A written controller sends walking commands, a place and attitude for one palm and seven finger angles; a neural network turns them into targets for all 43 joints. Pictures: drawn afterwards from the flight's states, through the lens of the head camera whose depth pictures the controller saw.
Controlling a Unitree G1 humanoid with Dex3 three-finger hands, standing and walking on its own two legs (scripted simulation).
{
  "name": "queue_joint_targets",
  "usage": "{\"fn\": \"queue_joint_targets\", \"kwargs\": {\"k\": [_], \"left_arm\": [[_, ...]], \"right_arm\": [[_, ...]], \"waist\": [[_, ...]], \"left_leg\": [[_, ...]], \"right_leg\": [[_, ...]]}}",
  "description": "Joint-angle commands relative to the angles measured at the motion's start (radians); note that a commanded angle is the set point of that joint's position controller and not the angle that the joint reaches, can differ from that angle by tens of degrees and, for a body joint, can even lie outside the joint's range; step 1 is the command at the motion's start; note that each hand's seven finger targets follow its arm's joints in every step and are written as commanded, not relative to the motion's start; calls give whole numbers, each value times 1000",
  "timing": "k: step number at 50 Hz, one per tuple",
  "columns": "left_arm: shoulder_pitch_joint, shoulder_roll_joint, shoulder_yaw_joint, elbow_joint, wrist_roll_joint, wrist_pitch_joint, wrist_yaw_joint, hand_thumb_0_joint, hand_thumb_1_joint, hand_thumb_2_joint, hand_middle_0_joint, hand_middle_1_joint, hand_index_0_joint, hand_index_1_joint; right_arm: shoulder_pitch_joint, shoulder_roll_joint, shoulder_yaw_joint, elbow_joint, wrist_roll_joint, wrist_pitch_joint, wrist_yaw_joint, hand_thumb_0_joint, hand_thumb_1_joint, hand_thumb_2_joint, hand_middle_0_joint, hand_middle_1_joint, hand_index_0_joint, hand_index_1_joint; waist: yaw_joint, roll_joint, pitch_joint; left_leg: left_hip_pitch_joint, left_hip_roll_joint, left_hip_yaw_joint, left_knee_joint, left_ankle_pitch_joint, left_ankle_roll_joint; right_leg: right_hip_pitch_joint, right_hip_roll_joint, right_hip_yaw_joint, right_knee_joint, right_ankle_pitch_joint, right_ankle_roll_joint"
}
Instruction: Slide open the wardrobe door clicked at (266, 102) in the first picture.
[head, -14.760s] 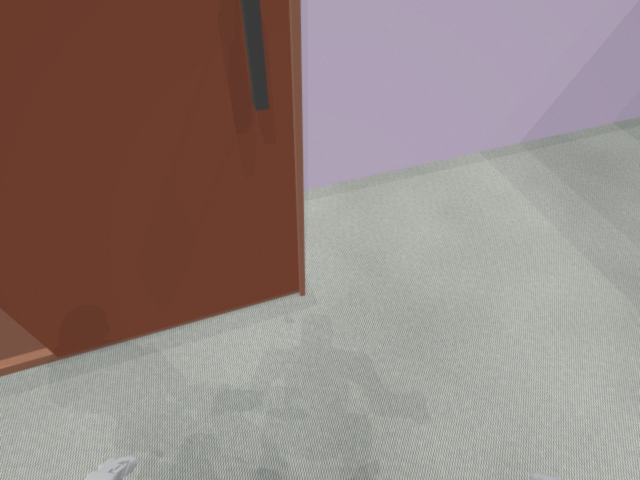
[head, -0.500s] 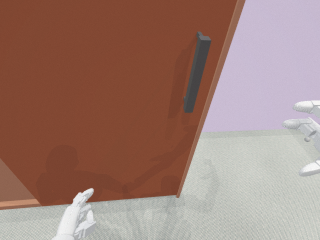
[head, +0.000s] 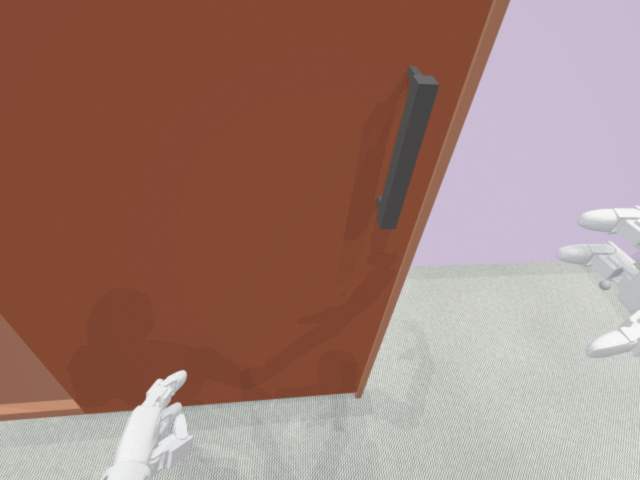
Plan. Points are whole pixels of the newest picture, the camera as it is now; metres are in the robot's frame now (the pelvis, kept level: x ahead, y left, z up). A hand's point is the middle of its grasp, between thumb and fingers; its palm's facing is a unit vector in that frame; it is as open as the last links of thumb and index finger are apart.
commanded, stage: move the hooked fingers beside the handle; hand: right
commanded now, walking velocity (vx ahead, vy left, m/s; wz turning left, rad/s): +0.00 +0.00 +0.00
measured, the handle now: (398, 154) +0.52 -0.10 +0.18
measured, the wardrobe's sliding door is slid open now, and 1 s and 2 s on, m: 0.00 0.00 0.00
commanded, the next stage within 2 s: none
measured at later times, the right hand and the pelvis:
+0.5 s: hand (547, 241) +0.34 -0.24 +0.19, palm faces -0.09 +0.99 -0.06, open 14.0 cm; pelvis +0.00 -0.01 +0.00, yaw +0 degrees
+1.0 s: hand (501, 207) +0.39 -0.21 +0.19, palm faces -0.09 +1.00 -0.02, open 14.0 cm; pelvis +0.01 -0.01 +0.00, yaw +1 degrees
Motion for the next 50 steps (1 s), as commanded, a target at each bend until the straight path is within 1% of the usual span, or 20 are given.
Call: {"fn": "queue_joint_targets", "kwargs": {"k": [1, 2, 6, 7, 9, 11, 17, 20, 22, 23, 27, 29, 30, 34, 36, 41, 42, 46, 47, 50], "left_arm": [[-134, 105, 52, -175, 0, -64, 11, 0, 900, 900, -200, -300, -200, -300], [-134, 105, 53, -170, 0, -61, 10, 0, 900, 900, -200, -300, -200, -300], [-118, 112, 54, -153, -2, -59, 19, 0, 900, 900, -200, -300, -200, -300], [-116, 113, 59, -154, 0, -56, 19, 0, 900, 900, -200, -300, -200, -300], [-121, 113, 58, -159, 0, -55, 19, 0, 900, 900, -200, -300, -200, -300], [-126, 101, 54, -170, -1, -58, 18, 0, 900, 900, -200, -300, -200, -300], [-107, 106, 54, -155, 1, -49, 17, 0, 900, 900, -200, -300, -200, -300], [-106, 107, 55, -158, 1, -44, 17, 0, 900, 900, -200, -300, -200, -300], [-101, 105, 57, -156, 2, -38, 14, 0, 900, 900, -200, -300, -200, -300], [-110, 103, 56, -159, 1, -38, 14, 0, 900, 900, -200, -300, -200, -300], [-99, 103, 58, -156, 9, -26, 10, 0, 900, 900, -200, -300, -200, -300], [-98, 101, 60, -157, 10, -23, 9, 0, 900, 900, -200, -300, -200, -300], [-99, 101, 60, -153, 8, -19, 9, 0, 900, 900, -200, -300, -200, -300], [-87, 106, 62, -134, 6, -2, 13, 0, 900, 900, -200, -300, -200, -300], [-84, 107, 64, -136, 6, 3, 16, 0, 900, 900, -200, -300, -200, -300], [-74, 105, 68, -126, 11, 10, 21, 0, 900, 900, -200, -300, -200, -300], [-72, 104, 67, -122, 12, 14, 21, 0, 900, 900, -200, -300, -200, -300], [-58, 108, 67, -101, 10, 24, 25, 0, 900, 900, -200, -300, -200, -300], [-54, 113, 70, -96, 9, 28, 25, 0, 900, 900, -200, -300, -200, -300], [-45, 113, 70, -90, 9, 36, 24, 0, 900, 900, -200, -300, -200, -300]], "right_arm": [[-338, -298, -103, -194, 22, -77, -14, 0, 500, -300, 300, 1200, 300, 1200], [-345, -299, -99, -192, 26, -78, -17, 0, 500, -300, 300, 1200, 300, 1200], [-429, -271, -49, -109, 5, -75, -21, 0, 500, -300, 300, 1200, 300, 1200], [-417, -294, -70, -111, 7, -75, -24, 0, 500, -300, 300, 1200, 300, 1200], [-446, -303, -72, -108, -4, -76, -27, 0, 500, -300, 300, 1200, 300, 1200], [-471, -259, -27, -147, -10, -89, -30, 0, 500, -300, 300, 1200, 300, 1200], [-510, -236, -1, -91, -17, -92, -65, 0, 500, -300, 300, 1200, 300, 1200], [-550, -212, 25, -76, -37, -76, -91, 0, 500, -300, 300, 1200, 300, 1200], [-565, -193, 46, -77, -42, -69, -110, 0, 500, -300, 300, 1200, 300, 1200], [-604, -180, 62, -108, -49, -70, -118, 0, 500, -300, 300, 1200, 300, 1200], [-583, -195, 32, -100, -52, -70, -147, 0, 500, -300, 300, 1200, 300, 1200], [-594, -191, 23, -95, -56, -69, -156, 0, 500, -300, 300, 1200, 300, 1200], [-597, -183, 32, -93, -60, -68, -160, 0, 500, -300, 300, 1200, 300, 1200], [-658, -150, 77, -16, -73, -48, -176, 0, 500, -300, 300, 1200, 300, 1200], [-681, -141, 94, -9, -84, -44, -182, 0, 500, -300, 300, 1200, 300, 1200], [-772, -136, 109, -30, -82, -76, -193, 0, 500, -300, 300, 1200, 300, 1200], [-772, -131, 115, -22, -78, -84, -194, 0, 500, -300, 300, 1200, 300, 1200], [-830, -111, 138, 86, -88, -85, -208, 0, 500, -300, 300, 1200, 300, 1200], [-832, -120, 133, 106, -91, -83, -214, 0, 500, -300, 300, 1200, 300, 1200], [-909, -98, 167, 154, -108, -80, -232, 0, 500, -300, 300, 1200, 300, 1200]], "waist": [[14, 1, -178], [13, 26, -165], [37, -6, -137], [28, 42, -150], [25, 6, -190], [28, -40, -218], [28, 14, -187], [32, -18, -191], [30, 21, -199], [35, -21, -215], [21, 40, -262], [22, 50, -278], [23, 21, -270], [45, 22, -207], [47, -4, -214], [60, 22, -281], [59, 54, -283], [72, 34, -232], [70, 70, -226], [79, 13, -224]], "left_leg": [[-29, 24, -64, -80, 247, -32], [-20, 29, -80, -84, 264, -37], [-71, 24, -66, -87, 208, -29], [-47, 30, -86, -88, 229, -34], [-31, 34, -83, -77, 243, -30], [-38, 25, -57, -65, 261, -20], [-53, 17, -44, -73, 221, -13], [-70, 18, -35, -69, 207, -10], [-59, 17, -33, -70, 215, -7], [-63, 19, -36, -68, 221, -7], [-19, 18, -36, -64, 272, -4], [-8, 19, -35, -55, 304, -6], [-14, 20, -34, -54, 305, -4], [-55, 19, -37, -72, 261, -7], [-63, 21, -38, -69, 258, -4], [-39, 20, -41, -65, 309, -3], [-28, 18, -42, -68, 320, -4], [-63, 20, -41, -74, 270, -4], [-59, 19, -43, -80, 269, -5], [-74, 24, -46, -78, 256, -3]], "right_leg": [[107, 19, 50, -48, 178, -29], [98, 13, 49, -37, 188, -28], [97, 15, 55, -49, 149, -28], [88, 10, 53, -36, 164, -29], [91, 15, 53, -37, 174, -29], [133, 17, 51, -44, 201, -28], [117, 7, 62, -62, 180, -25], [122, 6, 66, -76, 178, -22], [126, 1, 68, -76, 195, -22], [141, 2, 66, -79, 200, -22], [151, 0, 62, -74, 253, -22], [155, 1, 58, -75, 279, -23], [156, -1, 55, -76, 286, -18], [134, -1, 52, -83, 231, -20], [143, -2, 56, -80, 239, -20], [187, -2, 56, -68, 291, -23], [184, -4, 53, -65, 301, -26], [157, -1, 55, -78, 242, -23], [145, -3, 50, -76, 239, -27], [143, 1, 53, -80, 225, -24]]}}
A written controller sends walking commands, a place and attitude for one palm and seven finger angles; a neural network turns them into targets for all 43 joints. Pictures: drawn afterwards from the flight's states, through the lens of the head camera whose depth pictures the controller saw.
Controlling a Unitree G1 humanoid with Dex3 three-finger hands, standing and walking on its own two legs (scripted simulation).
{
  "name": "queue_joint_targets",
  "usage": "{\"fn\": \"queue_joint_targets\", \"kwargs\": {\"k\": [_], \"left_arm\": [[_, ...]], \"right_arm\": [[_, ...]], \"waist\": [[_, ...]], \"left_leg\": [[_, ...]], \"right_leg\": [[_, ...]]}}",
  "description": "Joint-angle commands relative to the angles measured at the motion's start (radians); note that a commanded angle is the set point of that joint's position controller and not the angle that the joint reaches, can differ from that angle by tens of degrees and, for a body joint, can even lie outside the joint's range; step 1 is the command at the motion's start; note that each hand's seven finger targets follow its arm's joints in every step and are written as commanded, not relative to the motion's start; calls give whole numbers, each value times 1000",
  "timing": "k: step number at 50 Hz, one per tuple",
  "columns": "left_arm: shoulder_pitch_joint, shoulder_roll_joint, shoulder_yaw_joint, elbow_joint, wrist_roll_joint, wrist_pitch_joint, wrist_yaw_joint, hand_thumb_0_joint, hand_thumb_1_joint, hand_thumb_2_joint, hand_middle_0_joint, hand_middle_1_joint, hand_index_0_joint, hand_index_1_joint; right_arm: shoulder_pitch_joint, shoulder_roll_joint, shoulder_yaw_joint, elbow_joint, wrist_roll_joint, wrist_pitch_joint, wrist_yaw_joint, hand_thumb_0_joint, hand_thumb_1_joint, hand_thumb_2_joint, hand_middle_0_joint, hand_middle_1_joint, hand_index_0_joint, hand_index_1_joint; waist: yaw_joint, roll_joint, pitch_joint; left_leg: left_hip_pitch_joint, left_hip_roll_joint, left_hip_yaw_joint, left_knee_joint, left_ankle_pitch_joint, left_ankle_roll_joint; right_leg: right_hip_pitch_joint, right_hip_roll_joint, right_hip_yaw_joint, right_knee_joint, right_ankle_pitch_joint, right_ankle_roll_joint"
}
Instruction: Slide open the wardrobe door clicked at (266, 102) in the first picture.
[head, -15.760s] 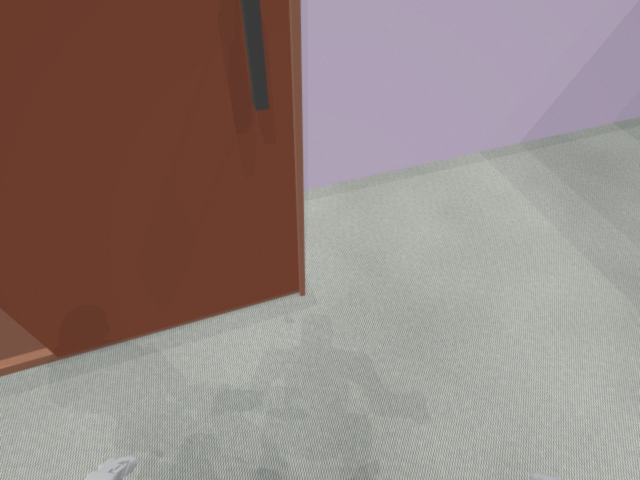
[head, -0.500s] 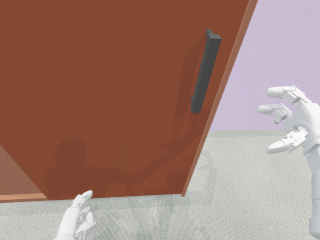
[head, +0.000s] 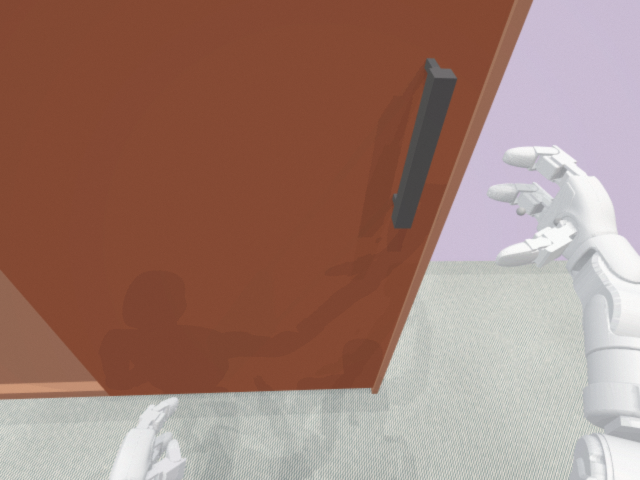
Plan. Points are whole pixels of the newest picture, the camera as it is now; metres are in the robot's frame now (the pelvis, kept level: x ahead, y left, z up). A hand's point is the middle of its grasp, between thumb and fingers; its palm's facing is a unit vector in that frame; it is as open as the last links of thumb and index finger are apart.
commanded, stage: move the hooked fingers beside the handle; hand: right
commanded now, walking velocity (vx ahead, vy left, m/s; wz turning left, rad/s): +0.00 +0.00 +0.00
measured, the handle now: (414, 151) +0.51 -0.09 +0.18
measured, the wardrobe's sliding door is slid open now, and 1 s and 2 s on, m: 0.00 0.00 0.00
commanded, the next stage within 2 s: none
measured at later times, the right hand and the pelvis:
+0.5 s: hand (482, 178) +0.44 -0.17 +0.19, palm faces -0.08 +1.00 -0.01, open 14.0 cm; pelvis +0.00 +0.01 +0.00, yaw +1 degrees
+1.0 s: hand (484, 173) +0.46 -0.18 +0.18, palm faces -0.08 +1.00 +0.01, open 14.0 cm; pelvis +0.00 +0.00 +0.00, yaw +3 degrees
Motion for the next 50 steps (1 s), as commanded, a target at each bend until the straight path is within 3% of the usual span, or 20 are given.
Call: {"fn": "queue_joint_targets", "kwargs": {"k": [1, 5, 8, 11, 12, 15, 19, 20, 22, 28, 31, 33, 38, 42, 43, 45, 47, 48, 49, 50], "left_arm": [[-59, 126, 57, -133, 3, -38, 9, 0, 900, 900, -200, -300, -200, -300], [-46, 124, 61, -133, 7, -30, 5, 0, 900, 900, -200, -300, -200, -300], [-33, 129, 66, -128, 10, -24, 1, 0, 900, 900, -200, -300, -200, -300], [-16, 130, 66, -117, 9, -16, -1, 0, 900, 900, -200, -300, -200, -300], [-8, 135, 69, -110, 7, -9, -1, 0, 900, 900, -200, -300, -200, -300], [15, 141, 72, -101, 7, 0, -1, 0, 900, 900, -200, -300, -200, -300], [41, 142, 80, -99, 12, -1, 0, 0, 900, 900, -200, -300, -200, -300], [43, 139, 79, -98, 13, -4, 0, 0, 900, 900, -200, -300, -200, -300], [57, 140, 82, -84, 11, -7, 2, 0, 900, 900, -200, -300, -200, -300], [113, 159, 82, -34, 17, -6, -1, 0, 900, 900, -200, -300, -200, -300], [144, 164, 84, -33, 23, -3, -9, 0, 900, 900, -200, -300, -200, -300], [148, 162, 88, -50, 28, -8, -14, 0, 900, 900, -200, -300, -200, -300], [164, 173, 96, -65, 28, -1, -15, 0, 900, 900, -200, -300, -200, -300], [158, 165, 97, -74, 19, 4, -14, 0, 900, 900, -200, -300, -200, -300], [151, 167, 98, -74, 19, 2, -17, 0, 900, 900, -200, -300, -200, -300], [155, 167, 97, -69, 18, 6, -16, 0, 900, 900, -200, -300, -200, -300], [155, 163, 102, -78, 17, 4, -16, 0, 900, 900, -200, -300, -200, -300], [148, 166, 101, -78, 16, 2, -17, 0, 900, 900, -200, -300, -200, -300], [145, 163, 101, -75, 17, 0, -17, 0, 900, 900, -200, -300, -200, -300], [146, 164, 102, -70, 17, -1, -17, 0, 900, 900, -200, -300, -200, -300]], "right_arm": [[-510, -231, -54, -137, -5, -71, -30, 0, 500, -300, 300, 1200, 300, 1200], [-567, -213, -40, -128, -4, -104, -40, 0, 500, -300, 300, 1200, 300, 1200], [-546, -264, -96, -90, -3, -127, -45, 0, 500, -300, 300, 1200, 300, 1200], [-556, -252, -84, -15, -12, -129, -48, 0, 500, -300, 300, 1200, 300, 1200], [-548, -268, -93, 31, -13, -127, -52, 0, 500, -300, 300, 1200, 300, 1200], [-613, -269, -76, 94, -30, -130, -53, 0, 500, -300, 300, 1200, 300, 1200], [-720, -288, -76, 57, -37, -186, -49, 0, 500, -300, 300, 1200, 300, 1200], [-753, -256, -48, 47, -33, -203, -43, 0, 500, -300, 300, 1200, 300, 1200], [-773, -221, -23, 97, -16, -222, -35, 0, 500, -300, 300, 1200, 300, 1200], [-877, -269, -51, 350, -48, -230, -56, 0, 500, -300, 300, 1200, 300, 1200], [-880, -312, -71, 408, -80, -261, -73, 0, 500, -300, 300, 1200, 300, 1200], [-878, -317, -86, 361, -79, -306, -73, 0, 500, -300, 300, 1200, 300, 1200], [-821, -388, -155, 335, -61, -354, -37, 0, 500, -300, 300, 1200, 300, 1200], [-825, -331, -99, 279, -56, -336, -25, 0, 500, -300, 300, 1200, 300, 1200], [-803, -338, -115, 272, -61, -325, -27, 0, 500, -300, 300, 1200, 300, 1200], [-785, -326, -106, 279, -57, -307, -26, 0, 500, -300, 300, 1200, 300, 1200], [-768, -265, -63, 238, -40, -296, -23, 0, 500, -300, 300, 1200, 300, 1200], [-759, -273, -76, 219, -39, -288, -22, 0, 500, -300, 300, 1200, 300, 1200], [-781, -231, -41, 217, -36, -279, -21, 0, 500, -300, 300, 1200, 300, 1200], [-798, -238, -46, 197, -35, -278, -24, 0, 500, -300, 300, 1200, 300, 1200]], "waist": [[24, -30, -246], [31, 9, -309], [13, 47, -342], [21, 42, -284], [22, 80, -263], [38, 42, -234], [47, 3, -342], [56, -10, -359], [72, 37, -340], [95, 44, -249], [87, 9, -285], [71, 4, -381], [49, 70, -440], [63, -1, -376], [54, -21, -360], [62, -18, -323], [69, -1, -337], [61, -22, -344], [77, -13, -337], [74, -25, -342]], "left_leg": [[-40, 7, -29, -56, 253, 13], [-2, 6, -35, -46, 321, 9], [41, 6, -44, -38, 377, 6], [23, 7, -43, -40, 364, 3], [21, 9, -47, -46, 354, -1], [-10, 10, -52, -48, 333, -1], [22, 8, -58, -29, 387, 2], [18, 6, -59, -27, 395, 3], [-2, 0, -55, -33, 382, -1], [-74, 6, -64, -36, 289, -10], [-73, 7, -67, -20, 279, -5], [-27, 4, -70, 1, 339, -3], [56, -3, -72, 25, 468, -8], [-1, -6, -60, 10, 425, -4], [-29, -11, -62, 4, 413, -2], [-57, -14, -57, -7, 374, 0], [-52, -15, -46, -5, 378, 2], [-69, -18, -49, -4, 376, 2], [-88, -19, -45, -9, 356, 0], [-98, -19, -43, -10, 341, 3]], "right_leg": [[165, -16, 73, -43, 226, -7], [182, -15, 62, -28, 275, -14], [167, -14, 51, -21, 307, -20], [126, -13, 42, -28, 272, -20], [100, -14, 36, -25, 255, -24], [76, -12, 34, -26, 224, -23], [128, -12, 37, -5, 285, -25], [147, -10, 37, -3, 292, -26], [138, -13, 34, 4, 277, -30], [36, -7, 32, 2, 171, -29], [14, -7, 35, 12, 171, -24], [49, -7, 33, 23, 228, -25], [39, -13, 19, 28, 305, -29], [62, -16, 14, 27, 303, -30], [74, -18, 16, 26, 301, -29], [73, -22, 22, 19, 276, -26], [95, -25, 23, 23, 308, -27], [111, -27, 27, 23, 308, -24], [124, -27, 33, 21, 294, -23], [134, -29, 40, 21, 293, -19]]}}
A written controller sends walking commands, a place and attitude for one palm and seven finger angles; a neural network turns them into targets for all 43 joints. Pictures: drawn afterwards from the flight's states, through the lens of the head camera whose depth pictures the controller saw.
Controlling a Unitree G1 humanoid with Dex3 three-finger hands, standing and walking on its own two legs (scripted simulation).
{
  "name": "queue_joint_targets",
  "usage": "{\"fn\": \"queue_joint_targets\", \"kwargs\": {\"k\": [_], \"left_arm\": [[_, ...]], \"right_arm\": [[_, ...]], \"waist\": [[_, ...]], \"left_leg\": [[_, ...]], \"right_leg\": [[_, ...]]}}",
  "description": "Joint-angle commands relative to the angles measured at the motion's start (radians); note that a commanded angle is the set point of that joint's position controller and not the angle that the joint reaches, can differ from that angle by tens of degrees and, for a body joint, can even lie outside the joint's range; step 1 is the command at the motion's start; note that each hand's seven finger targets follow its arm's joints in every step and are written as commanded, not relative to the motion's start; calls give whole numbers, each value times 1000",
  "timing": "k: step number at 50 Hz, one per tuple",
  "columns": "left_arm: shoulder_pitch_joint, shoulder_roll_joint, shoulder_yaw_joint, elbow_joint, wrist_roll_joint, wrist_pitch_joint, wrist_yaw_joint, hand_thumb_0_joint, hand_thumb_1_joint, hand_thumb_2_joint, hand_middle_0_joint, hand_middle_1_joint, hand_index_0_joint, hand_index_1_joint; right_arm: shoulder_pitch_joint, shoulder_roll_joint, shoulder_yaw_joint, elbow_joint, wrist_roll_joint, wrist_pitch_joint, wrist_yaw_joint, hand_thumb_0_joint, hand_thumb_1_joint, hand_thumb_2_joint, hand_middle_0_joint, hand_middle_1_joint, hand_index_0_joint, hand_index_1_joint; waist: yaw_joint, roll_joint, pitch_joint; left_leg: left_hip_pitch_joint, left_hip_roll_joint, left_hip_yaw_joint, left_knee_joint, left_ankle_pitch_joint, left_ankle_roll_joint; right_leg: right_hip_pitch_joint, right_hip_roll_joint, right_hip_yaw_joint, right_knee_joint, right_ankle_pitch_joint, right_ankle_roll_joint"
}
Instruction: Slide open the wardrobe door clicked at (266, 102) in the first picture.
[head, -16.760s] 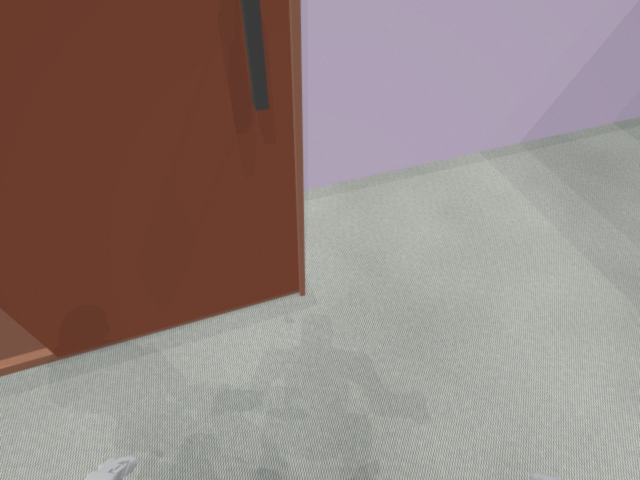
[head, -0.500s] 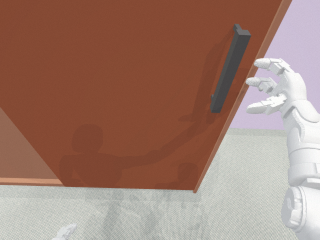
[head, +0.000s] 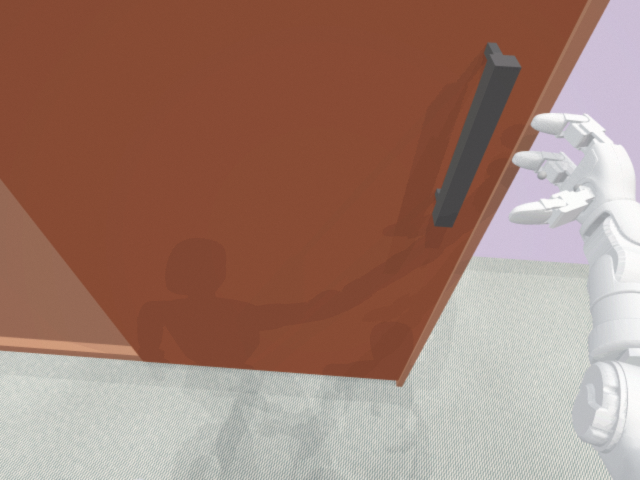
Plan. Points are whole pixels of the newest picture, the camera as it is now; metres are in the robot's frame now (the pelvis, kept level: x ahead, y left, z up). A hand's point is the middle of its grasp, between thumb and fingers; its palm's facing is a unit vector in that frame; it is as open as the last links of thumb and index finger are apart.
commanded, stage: move the hooked fingers beside the handle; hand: right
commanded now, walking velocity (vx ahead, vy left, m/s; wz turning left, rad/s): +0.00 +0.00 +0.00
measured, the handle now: (464, 144) +0.51 -0.11 +0.18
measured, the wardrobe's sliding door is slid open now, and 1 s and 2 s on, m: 0.00 0.00 0.00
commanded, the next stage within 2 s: none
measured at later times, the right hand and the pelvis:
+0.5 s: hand (533, 165) +0.47 -0.19 +0.19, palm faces -0.04 +1.00 +0.02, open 13.8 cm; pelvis +0.00 -0.01 +0.00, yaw -1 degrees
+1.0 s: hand (530, 166) +0.46 -0.18 +0.19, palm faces -0.03 +1.00 +0.02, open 14.0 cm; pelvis +0.00 +0.00 +0.00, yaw -1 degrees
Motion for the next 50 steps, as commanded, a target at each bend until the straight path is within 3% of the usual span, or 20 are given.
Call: {"fn": "queue_joint_targets", "kwargs": {"k": [1, 2, 3, 7, 9, 12, 14, 17, 18, 23, 27, 31, 37, 38, 41, 43, 46, 47, 49, 50], "left_arm": [[-25, 141, 56, -122, 0, -49, 9, 0, 900, 900, -200, -300, -200, -300], [-20, 141, 57, -121, -1, -47, 11, 0, 900, 900, -200, -300, -200, -300], [-30, 144, 54, -117, 0, -49, 11, 0, 900, 900, -200, -300, -200, -300], [-22, 142, 47, -100, 5, -46, 14, 0, 900, 900, -200, -300, -200, -300], [-26, 140, 42, -98, 8, -50, 12, 0, 900, 900, -200, -300, -200, -300], [-12, 143, 42, -98, 14, -53, 13, 0, 900, 900, -200, -300, -200, -300], [-22, 137, 37, -102, 15, -64, 9, 0, 900, 900, -200, -300, -200, -300], [5, 145, 40, -88, 18, -63, 11, 0, 900, 900, -200, -300, -200, -300], [1, 149, 40, -93, 14, -62, 10, 0, 900, 900, -200, -300, -200, -300], [12, 152, 45, -102, 13, -56, 8, 0, 900, 900, -200, -300, -200, -300], [33, 155, 51, -108, 13, -41, 8, 0, 900, 900, -200, -300, -200, -300], [28, 151, 55, -104, 14, -45, 2, 0, 900, 900, -200, -300, -200, -300], [30, 149, 55, -100, 17, -48, 9, 0, 900, 900, -200, -300, -200, -300], [20, 150, 53, -101, 15, -49, 8, 0, 900, 900, -200, -300, -200, -300], [8, 142, 51, -106, 14, -54, 5, 0, 900, 900, -200, -300, -200, -300], [1, 144, 51, -109, 11, -54, 4, 0, 900, 900, -200, -300, -200, -300], [6, 147, 49, -101, 7, -43, 7, 0, 900, 900, -200, -300, -200, -300], [8, 146, 52, -108, 9, -42, 6, 0, 900, 900, -200, -300, -200, -300], [-2, 150, 51, -124, 7, -36, 4, 0, 900, 900, -200, -300, -200, -300], [-8, 146, 51, -128, 7, -34, 4, 0, 900, 900, -200, -300, -200, -300]], "right_arm": [[-509, -143, 29, -269, 31, -40, 2, 0, 500, -300, 300, 1200, 300, 1200], [-507, -137, 36, -267, 38, -38, -4, 0, 500, -300, 300, 1200, 300, 1200], [-538, -148, 28, -279, 32, -34, -13, 0, 500, -300, 300, 1200, 300, 1200], [-588, -164, 17, -194, 18, -30, -54, 0, 500, -300, 300, 1200, 300, 1200], [-632, -180, 7, -158, -1, -39, -73, 0, 500, -300, 300, 1200, 300, 1200], [-671, -233, -17, -150, -21, -84, -89, 0, 500, -300, 300, 1200, 300, 1200], [-722, -189, 21, -177, -29, -112, -85, 0, 500, -300, 300, 1200, 300, 1200], [-686, -211, 2, -83, -21, -122, -67, 0, 500, -300, 300, 1200, 300, 1200], [-651, -226, -18, -57, -18, -115, -55, 0, 500, -300, 300, 1200, 300, 1200], [-637, -202, 2, -45, -8, -95, -20, 0, 500, -300, 300, 1200, 300, 1200], [-563, -203, -6, -33, 7, -86, -13, 0, 500, -300, 300, 1200, 300, 1200], [-620, -170, 23, -141, -3, -99, -24, 0, 500, -300, 300, 1200, 300, 1200], [-660, -245, -36, -229, 6, -115, -50, 0, 500, -300, 300, 1200, 300, 1200], [-642, -279, -68, -229, -6, -112, -56, 0, 500, -300, 300, 1200, 300, 1200], [-616, -219, -21, -249, -10, -105, -60, 0, 500, -300, 300, 1200, 300, 1200], [-578, -223, -32, -230, -3, -96, -57, 0, 500, -300, 300, 1200, 300, 1200], [-556, -190, 1, -122, -2, -51, -39, 0, 500, -300, 300, 1200, 300, 1200], [-534, -158, 22, -110, 3, -44, -35, 0, 500, -300, 300, 1200, 300, 1200], [-479, -200, -15, -117, 1, -27, -30, 0, 500, -300, 300, 1200, 300, 1200], [-494, -178, 1, -127, 4, -24, -26, 0, 500, -300, 300, 1200, 300, 1200]], "waist": [[9, -24, -303], [15, 13, -295], [13, -14, -292], [28, 42, -237], [28, 21, -246], [27, 27, -316], [29, -58, -374], [37, 10, -360], [24, 30, -357], [25, -3, -314], [20, 54, -305], [25, -27, -336], [18, -13, -395], [3, -48, -400], [8, -54, -394], [4, -34, -372], [21, 29, -268], [20, 38, -272], [-4, 36, -298], [4, 31, -302]], "left_leg": [[-2, 2, -3, -45, 327, 2], [4, 3, 3, -48, 318, 1], [-13, 2, 0, -48, 303, 2], [-36, 7, 3, -56, 239, -1], [-46, 9, -3, -49, 222, -2], [-21, 13, -7, -33, 228, -1], [-33, 13, -10, -18, 256, 2], [-21, 8, -5, -16, 287, 1], [-11, 7, -10, -14, 301, 0], [-27, 9, -7, -17, 303, 0], [-1, 7, -1, -12, 322, -1], [-52, 3, -1, -10, 291, 1], [16, 1, -1, -12, 322, 1], [12, 0, -9, -12, 330, 3], [14, 0, -4, -13, 347, 3], [25, -1, -8, -17, 369, 2], [1, 2, -3, -29, 329, -2], [13, 6, -1, -28, 340, -1], [32, 8, -7, -19, 370, 0], [29, 9, -9, -20, 373, -2]], "right_leg": [[243, -5, 79, -29, 311, -19], [236, -5, 78, -26, 311, -22], [239, -4, 84, -31, 292, -19], [191, -1, 91, -35, 227, -21], [181, 2, 94, -36, 203, -18], [190, 1, 99, -23, 218, -17], [242, 2, 104, -16, 258, -7], [218, -2, 104, -3, 286, -10], [197, -2, 101, -5, 281, -12], [163, 2, 87, -4, 265, -13], [128, 3, 79, 3, 286, -18], [198, -6, 95, 5, 298, -10], [210, -3, 94, 4, 323, -16], [219, -3, 91, 5, 326, -14], [234, -4, 92, -1, 348, -11], [220, -3, 83, 2, 351, -16], [146, 0, 79, -14, 273, -18], [144, 4, 72, -10, 284, -22], [140, 6, 70, -7, 301, -21], [147, 8, 66, -4, 298, -21]]}}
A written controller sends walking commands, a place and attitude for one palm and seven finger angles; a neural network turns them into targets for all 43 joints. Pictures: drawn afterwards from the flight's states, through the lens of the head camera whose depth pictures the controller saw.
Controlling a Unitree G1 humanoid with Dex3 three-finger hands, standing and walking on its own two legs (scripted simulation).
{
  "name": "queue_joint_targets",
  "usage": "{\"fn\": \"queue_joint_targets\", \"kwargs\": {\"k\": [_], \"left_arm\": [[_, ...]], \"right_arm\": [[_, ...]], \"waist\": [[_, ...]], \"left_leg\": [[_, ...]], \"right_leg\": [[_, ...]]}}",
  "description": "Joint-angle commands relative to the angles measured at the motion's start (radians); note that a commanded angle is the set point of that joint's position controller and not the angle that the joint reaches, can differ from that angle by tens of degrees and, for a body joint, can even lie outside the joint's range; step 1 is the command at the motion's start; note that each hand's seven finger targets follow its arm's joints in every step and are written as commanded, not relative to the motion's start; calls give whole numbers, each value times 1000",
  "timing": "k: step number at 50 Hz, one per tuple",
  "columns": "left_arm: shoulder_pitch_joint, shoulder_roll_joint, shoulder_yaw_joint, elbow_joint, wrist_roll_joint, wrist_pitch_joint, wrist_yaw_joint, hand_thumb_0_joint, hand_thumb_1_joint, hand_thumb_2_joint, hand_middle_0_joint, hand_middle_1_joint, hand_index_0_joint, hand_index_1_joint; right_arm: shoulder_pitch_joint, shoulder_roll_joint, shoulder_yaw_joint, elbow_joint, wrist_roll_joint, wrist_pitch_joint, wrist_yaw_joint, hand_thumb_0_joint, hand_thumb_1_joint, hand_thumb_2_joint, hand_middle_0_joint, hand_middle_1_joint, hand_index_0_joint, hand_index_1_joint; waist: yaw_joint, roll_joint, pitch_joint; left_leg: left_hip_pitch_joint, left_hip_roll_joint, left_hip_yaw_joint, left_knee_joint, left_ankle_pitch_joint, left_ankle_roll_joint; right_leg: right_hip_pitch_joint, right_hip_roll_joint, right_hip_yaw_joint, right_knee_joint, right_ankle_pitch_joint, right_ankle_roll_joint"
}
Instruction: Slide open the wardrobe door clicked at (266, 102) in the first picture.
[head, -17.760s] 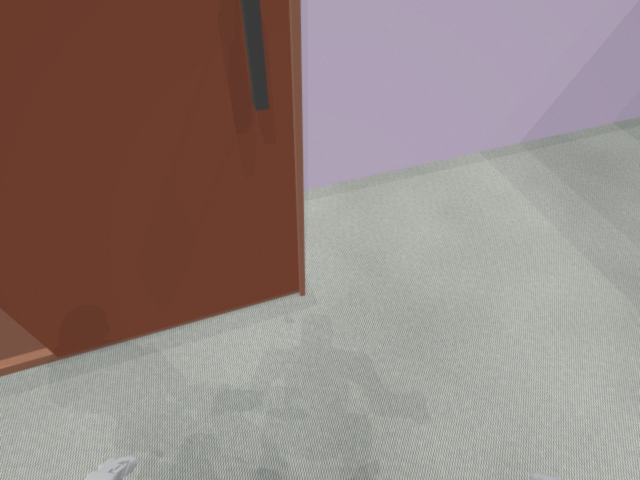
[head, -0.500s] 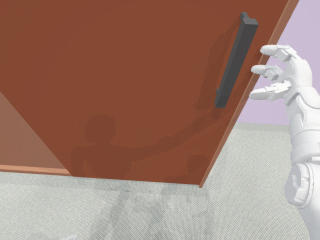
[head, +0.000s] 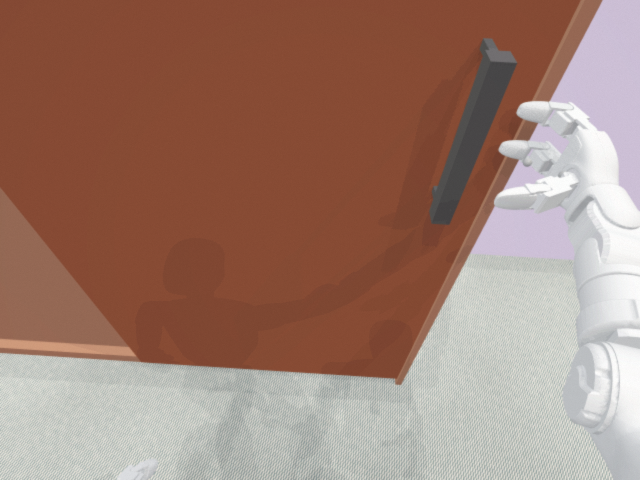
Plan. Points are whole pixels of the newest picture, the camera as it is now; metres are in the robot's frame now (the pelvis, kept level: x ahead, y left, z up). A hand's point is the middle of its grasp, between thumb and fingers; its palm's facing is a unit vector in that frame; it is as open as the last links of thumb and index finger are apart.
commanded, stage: move the hooked fingers beside the handle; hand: right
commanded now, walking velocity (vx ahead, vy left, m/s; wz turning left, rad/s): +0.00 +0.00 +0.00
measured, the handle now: (460, 141) +0.51 -0.11 +0.18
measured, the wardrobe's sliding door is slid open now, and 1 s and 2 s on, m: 0.00 0.00 0.00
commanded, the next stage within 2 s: feel for the door with the fingertips in 1.02 s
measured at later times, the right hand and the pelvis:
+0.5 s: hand (508, 161) +0.47 -0.16 +0.19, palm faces -0.05 +1.00 +0.03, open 13.9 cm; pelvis -0.01 +0.01 +0.00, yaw +0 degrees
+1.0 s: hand (524, 176) +0.45 -0.17 +0.18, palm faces -0.03 +1.00 +0.01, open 14.0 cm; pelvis -0.01 +0.00 +0.00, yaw -1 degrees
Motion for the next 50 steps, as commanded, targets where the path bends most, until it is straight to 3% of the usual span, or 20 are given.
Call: {"fn": "queue_joint_targets", "kwargs": {"k": [1, 5, 7, 11, 13, 16, 17, 19, 26, 28, 31, 32, 35, 36, 37, 39, 41, 44, 45, 50], "left_arm": [[31, 154, 63, -116, -1, -25, 11, 0, 900, 900, -200, -300, -200, -300], [13, 148, 62, -125, -1, -24, 10, 0, 900, 900, -200, -300, -200, -300], [4, 144, 62, -125, -4, -23, 14, 0, 900, 900, -200, -300, -200, -300], [0, 145, 52, -94, -3, -32, 21, 0, 900, 900, -200, -300, -200, -300], [0, 145, 51, -91, -2, -34, 20, 0, 900, 900, -200, -300, -200, -300], [9, 144, 50, -83, 1, -41, 18, 0, 900, 900, -200, -300, -200, -300], [26, 150, 53, -78, 4, -37, 18, 0, 900, 900, -200, -300, -200, -300], [22, 152, 52, -87, 2, -34, 16, 0, 900, 900, -200, -300, -200, -300], [41, 157, 57, -108, 5, -29, 17, 0, 900, 900, -200, -300, -200, -300], [38, 154, 59, -109, 4, -27, 15, 0, 900, 900, -200, -300, -200, -300], [37, 154, 60, -113, 1, -24, 13, 0, 900, 900, -200, -300, -200, -300], [41, 155, 64, -114, 0, -22, 15, 0, 900, 900, -200, -300, -200, -300], [29, 158, 67, -117, -4, -23, 16, 0, 900, 900, -200, -300, -200, -300], [19, 156, 66, -120, -7, -23, 17, 0, 900, 900, -200, -300, -200, -300], [19, 150, 69, -123, -8, -25, 17, 0, 900, 900, -200, -300, -200, -300], [11, 153, 68, -116, -8, -28, 16, 0, 900, 900, -200, -300, -200, -300], [10, 152, 65, -106, -9, -26, 20, 0, 900, 900, -200, -300, -200, -300], [11, 158, 63, -101, -6, -23, 22, 0, 900, 900, -200, -300, -200, -300], [7, 154, 58, -104, -5, -23, 22, 0, 900, 900, -200, -300, -200, -300], [0, 144, 57, -103, 2, -37, 16, 0, 900, 900, -200, -300, -200, -300]], "right_arm": [[-428, -201, -21, -214, 19, -42, 13, 0, 500, -300, 300, 1200, 300, 1200], [-481, -212, -29, -323, 28, -80, 1, 0, 500, -300, 300, 1200, 300, 1200], [-510, -197, -11, -348, 35, -90, -6, 0, 500, -300, 300, 1200, 300, 1200], [-599, -191, 7, -286, 14, -83, -28, 0, 500, -300, 300, 1200, 300, 1200], [-602, -199, 0, -273, 4, -84, -41, 0, 500, -300, 300, 1200, 300, 1200], [-584, -172, 17, -203, 1, -77, -41, 0, 500, -300, 300, 1200, 300, 1200], [-550, -196, -6, -163, 2, -79, -43, 0, 500, -300, 300, 1200, 300, 1200], [-522, -184, 1, -121, 6, -72, -33, 0, 500, -300, 300, 1200, 300, 1200], [-534, -313, -87, -161, -11, -127, -26, 0, 500, -300, 300, 1200, 300, 1200], [-509, -309, -88, -187, -11, -142, -20, 0, 500, -300, 300, 1200, 300, 1200], [-489, -279, -66, -216, -4, -133, -7, 0, 500, -300, 300, 1200, 300, 1200], [-469, -278, -64, -216, 4, -130, -3, 0, 500, -300, 300, 1200, 300, 1200], [-435, -282, -76, -270, 18, -106, 17, 0, 500, -300, 300, 1200, 300, 1200], [-444, -246, -43, -309, 21, -100, 21, 0, 500, -300, 300, 1200, 300, 1200], [-449, -199, -7, -337, 34, -98, 22, 0, 500, -300, 300, 1200, 300, 1200], [-417, -193, -16, -338, 40, -76, 21, 0, 500, -300, 300, 1200, 300, 1200], [-450, -167, 7, -301, 44, -51, 15, 0, 500, -300, 300, 1200, 300, 1200], [-447, -238, -50, -255, 31, -36, -10, 0, 500, -300, 300, 1200, 300, 1200], [-462, -218, -32, -241, 25, -34, -15, 0, 500, -300, 300, 1200, 300, 1200], [-558, -193, -1, -325, 3, -101, -42, 0, 500, -300, 300, 1200, 300, 1200]], "waist": [[-1, 35, -295], [0, 16, -340], [14, 35, -331], [30, -10, -273], [22, -41, -296], [26, -21, -305], [24, 39, -301], [22, 62, -292], [-2, 56, -349], [-11, 7, -359], [-6, -9, -348], [-4, 25, -346], [-16, -10, -351], [-9, -33, -350], [1, -16, -353], [-5, -12, -323], [15, 21, -256], [2, 50, -243], [7, 39, -231], [12, -50, -347]], "left_leg": [[61, 6, -20, -40, 388, 0], [69, 5, -27, -36, 392, 1], [68, 4, -26, -45, 371, -3], [6, 4, -24, -59, 284, -1], [9, 6, -24, -54, 278, 3], [7, 7, -25, -54, 272, 0], [28, 7, -19, -53, 281, 0], [43, 8, -27, -49, 303, -4], [116, 13, -46, -35, 361, -8], [115, 11, -47, -30, 381, -5], [104, 7, -40, -34, 381, -3], [122, 8, -36, -36, 392, -4], [109, 4, -36, -42, 393, -1], [100, 3, -33, -43, 397, 1], [102, 2, -26, -43, 408, 1], [63, -3, -23, -53, 378, 1], [25, -4, -19, -68, 310, -2], [42, 3, -24, -68, 288, -3], [33, 6, -25, -69, 278, -3], [15, 4, -21, -45, 296, 6]], "right_leg": [[185, 4, 55, -29, 313, -19], [229, 2, 61, -22, 328, -20], [233, 2, 60, -20, 309, -26], [225, 4, 78, -37, 233, -20], [233, 7, 82, -36, 236, -18], [220, 8, 81, -37, 223, -16], [199, 7, 81, -35, 230, -19], [166, 10, 70, -38, 221, -21], [127, 13, 52, -30, 241, -25], [149, 12, 48, -23, 268, -25], [166, 10, 47, -29, 273, -23], [160, 8, 45, -24, 286, -27], [192, 5, 47, -33, 294, -24], [209, 6, 48, -33, 307, -23], [231, 3, 48, -28, 338, -27], [243, 0, 58, -33, 321, -24], [211, 0, 63, -45, 249, -24], [172, 6, 65, -51, 218, -26], [165, 9, 63, -52, 207, -26], [274, 2, 85, -32, 282, -12]]}}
